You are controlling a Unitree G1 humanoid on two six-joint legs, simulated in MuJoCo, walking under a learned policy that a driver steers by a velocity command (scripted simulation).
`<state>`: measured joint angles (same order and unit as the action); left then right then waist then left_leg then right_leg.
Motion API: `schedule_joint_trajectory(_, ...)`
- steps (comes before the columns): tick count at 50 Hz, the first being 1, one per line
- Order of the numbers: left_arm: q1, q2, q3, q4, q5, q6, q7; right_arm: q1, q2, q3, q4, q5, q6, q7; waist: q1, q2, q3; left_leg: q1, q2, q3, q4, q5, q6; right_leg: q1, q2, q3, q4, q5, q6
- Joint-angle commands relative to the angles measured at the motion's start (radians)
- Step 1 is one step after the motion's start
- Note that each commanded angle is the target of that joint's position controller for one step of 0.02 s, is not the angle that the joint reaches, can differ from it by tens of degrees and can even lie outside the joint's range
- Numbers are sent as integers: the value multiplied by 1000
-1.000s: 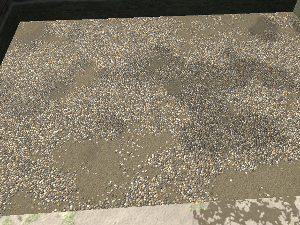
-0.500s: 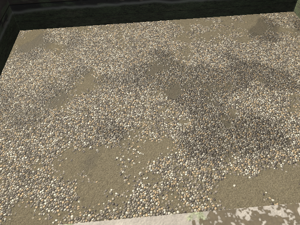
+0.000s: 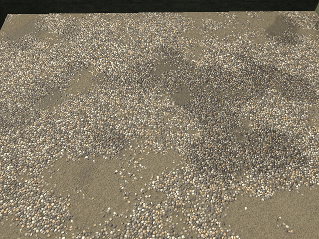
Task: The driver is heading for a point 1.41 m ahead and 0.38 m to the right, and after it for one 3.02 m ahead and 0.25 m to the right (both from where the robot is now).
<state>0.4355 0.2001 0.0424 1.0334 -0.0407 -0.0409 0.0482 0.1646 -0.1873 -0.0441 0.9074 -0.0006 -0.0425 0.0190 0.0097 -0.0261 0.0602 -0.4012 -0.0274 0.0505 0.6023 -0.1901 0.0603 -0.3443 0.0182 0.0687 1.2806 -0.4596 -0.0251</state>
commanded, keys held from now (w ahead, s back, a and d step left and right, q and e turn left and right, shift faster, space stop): w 1.00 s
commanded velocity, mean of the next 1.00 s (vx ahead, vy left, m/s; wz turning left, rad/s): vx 0.49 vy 0.00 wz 0.00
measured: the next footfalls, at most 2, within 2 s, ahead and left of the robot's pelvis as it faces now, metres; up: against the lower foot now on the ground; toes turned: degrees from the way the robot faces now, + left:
right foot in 0.38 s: +0.24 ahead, -0.16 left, +0.00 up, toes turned +3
left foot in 0.64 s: +0.21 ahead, +0.09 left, +0.00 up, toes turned -7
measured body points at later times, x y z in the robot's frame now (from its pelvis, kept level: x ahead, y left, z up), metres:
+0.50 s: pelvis +0.14 -0.04 +0.00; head +0.15 -0.05 +0.45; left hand +0.26 +0.18 -0.11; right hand +0.20 -0.28 -0.15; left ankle +0.08 +0.09 -0.67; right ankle +0.20 -0.16 -0.72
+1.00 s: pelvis +0.19 -0.03 +0.02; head +0.20 -0.03 +0.47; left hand +0.40 +0.19 -0.04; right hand +0.40 -0.23 -0.06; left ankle +0.17 +0.09 -0.72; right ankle +0.20 -0.16 -0.72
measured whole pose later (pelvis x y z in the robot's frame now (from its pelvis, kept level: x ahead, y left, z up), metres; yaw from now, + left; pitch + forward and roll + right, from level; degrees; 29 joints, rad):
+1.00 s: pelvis +0.19 -0.03 +0.02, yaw +0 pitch -1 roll +0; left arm 0.13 0.25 -0.11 0.49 0.09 0.03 -0.02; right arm 0.09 -0.24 0.12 0.56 -0.08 0.08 0.02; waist 0.01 0.01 0.03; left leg -0.15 -0.04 -0.06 0.43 -0.26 0.02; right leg -0.19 -0.02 0.01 0.44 -0.22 0.02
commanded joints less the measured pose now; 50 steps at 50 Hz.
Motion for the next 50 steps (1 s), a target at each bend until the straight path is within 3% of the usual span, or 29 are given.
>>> schedule_joint_trajectory(1,87,66,25,-70,22,14,34,31,-76,1,-32,-40,-10,6,5,118,-37,79,258,-306,-338,118,147,-163,-73,34,93,119,-7)
schedule_joint_trajectory(2,99,59,27,-73,18,32,38,48,-47,12,-20,-42,-12,7,16,114,-44,66,235,-275,-340,131,145,-136,-76,29,52,110,-4)
schedule_joint_trajectory(5,29,82,36,-132,23,54,38,132,-82,15,20,-24,-27,-9,24,106,-24,92,232,-289,-368,60,170,-185,-89,39,-105,160,5)
schedule_joint_trajectory(9,-174,74,13,-238,35,40,15,181,-128,8,31,-28,-17,-48,-8,90,5,199,255,-314,-372,28,143,-306,-131,56,-390,329,18)
schedule_joint_trajectory(12,-255,77,2,-294,31,33,-15,219,-138,7,40,-19,2,-53,-35,96,-20,223,228,-274,-382,28,128,-247,-117,16,-502,387,24)
schedule_joint_trajectory(13,-270,86,-3,-313,41,28,-19,213,-127,11,52,-13,9,-61,-36,89,6,199,205,-234,-370,63,121,-230,-128,18,-551,407,19)
schedule_joint_trajectory(15,-213,67,-14,-290,60,31,-24,193,-120,16,68,-35,23,-61,-15,102,-54,127,176,-143,-298,369,131,-31,-98,-40,-522,412,31)
schedule_joint_trajectory(16,-201,80,-16,-295,79,39,-24,159,-133,16,51,-42,27,-56,0,98,-31,87,167,-113,-260,504,136,4,-77,-58,-516,396,30)
schedule_joint_trajectory(18,-134,57,-32,-301,98,53,-26,170,-118,24,43,-28,50,-48,17,109,-57,118,149,-122,-184,443,128,101,-37,-93,-589,311,12)
schedule_joint_trajectory(19,-71,78,-29,-295,95,55,-26,161,-106,30,37,-29,62,-51,47,79,-68,124,131,-129,-121,388,100,175,-47,-73,-663,414,-11)
schedule_joint_trajectory(20,-38,123,-25,-292,101,55,-27,193,-98,35,19,-46,68,-55,27,-20,-82,94,63,-114,-3,303,58,256,-82,-30,-698,700,-52)
schedule_joint_trajectory(21,-36,142,-24,-302,97,58,-35,240,-40,52,8,-49,67,-55,9,-149,-108,-21,-28,-76,159,60,-4,324,-157,92,-740,740,-140)
schedule_joint_trajectory(22,-44,143,-29,-320,96,66,-42,243,-25,64,-14,-42,66,-56,17,-294,-125,-76,-70,-62,325,-261,-42,271,-253,265,-883,584,-230)
schedule_joint_trajectory(23,-86,132,-37,-346,100,61,-45,170,-84,53,-59,-22,64,-58,26,-315,-87,-149,-67,-118,507,-424,-69,190,-305,375,-968,466,-270)
schedule_joint_trajectory(24,-153,117,-46,-377,99,50,-47,136,-131,38,-82,-15,64,-59,-1,-221,-68,-147,-51,-171,630,-418,-86,111,-305,349,-973,473,-270)
schedule_joint_trajectory(26,-269,105,-55,-419,86,36,-54,161,-101,50,-110,-35,75,-61,-64,-115,-84,-94,5,-194,533,-385,-99,46,-273,227,-968,511,-219)
schedule_joint_trajectory(28,-314,85,-66,-437,83,48,-45,103,-48,86,-163,-63,76,-53,-67,-65,-125,31,77,-163,164,-333,-83,70,-202,128,-961,455,-140)
schedule_joint_trajectory(30,-274,95,-70,-412,74,79,-28,97,-43,101,-173,-64,78,-31,-53,-50,-188,210,65,-128,-55,-63,-40,97,-195,165,-981,273,-120)
schedule_joint_trajectory(32,-309,112,-75,-424,52,85,-30,103,-78,104,-198,-87,88,-21,-63,-7,-138,282,53,-115,-160,14,-12,53,-143,143,-984,111,-69)
schedule_joint_trajectory(33,-288,103,-83,-430,72,87,-36,69,-102,108,-224,-89,100,-21,-26,41,-83,216,48,-134,-176,-96,-1,49,-71,86,-984,64,-49)
schedule_joint_trajectory(34,-280,87,-92,-444,77,86,-40,47,-147,98,-229,-67,103,-19,-12,154,-35,85,66,-206,-265,-323,20,105,-20,3,-951,66,-17)
schedule_joint_trajectory(35,-297,76,-101,-456,88,82,-42,-21,-147,102,-255,-57,107,-18,1,203,10,25,77,-240,-333,-361,17,157,-9,-27,-904,141,2)
schedule_joint_trajectory(38,-285,98,-109,-487,112,68,-50,-68,-134,118,-291,-63,98,-11,14,139,-35,121,61,-234,-319,-199,13,183,-25,-34,-891,226,-2)
schedule_joint_trajectory(41,-302,101,-119,-516,105,66,-52,-49,-145,120,-309,-60,110,-26,-10,69,-45,252,49,-223,-282,-57,33,125,-34,-27,-930,249,-3)
schedule_joint_trajectory(42,-333,93,-124,-552,124,56,-61,-118,-134,131,-357,-65,112,-17,4,32,-10,243,54,-231,-257,120,39,112,-37,-24,-915,334,0)
schedule_joint_trajectory(44,-335,102,-128,-582,131,48,-69,-110,-136,134,-379,-79,113,-11,-1,11,-100,306,51,-222,-225,241,32,153,-45,-16,-897,417,1)
schedule_joint_trajectory(46,-332,122,-128,-605,128,47,-69,-100,-152,135,-404,-71,111,-3,-8,7,-151,334,50,-207,-194,362,23,182,-54,-10,-868,553,7)
schedule_joint_trajectory(49,-356,128,-135,-639,135,51,-67,-127,-148,143,-440,-81,109,2,-4,-5,-179,331,50,-205,-188,354,10,194,-66,-1,-859,571,14)
schedule_joint_trajectory(50,-396,130,-141,-672,132,52,-73,-131,-144,150,-466,-98,98,13,-23,8,-158,313,59,-199,-171,401,4,170,-73,11,-844,608,19)
Keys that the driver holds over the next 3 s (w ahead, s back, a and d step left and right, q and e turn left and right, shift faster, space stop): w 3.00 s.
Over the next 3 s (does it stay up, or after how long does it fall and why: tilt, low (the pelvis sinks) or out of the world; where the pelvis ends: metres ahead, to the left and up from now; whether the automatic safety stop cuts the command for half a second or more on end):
stays up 0.19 -0.03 0.03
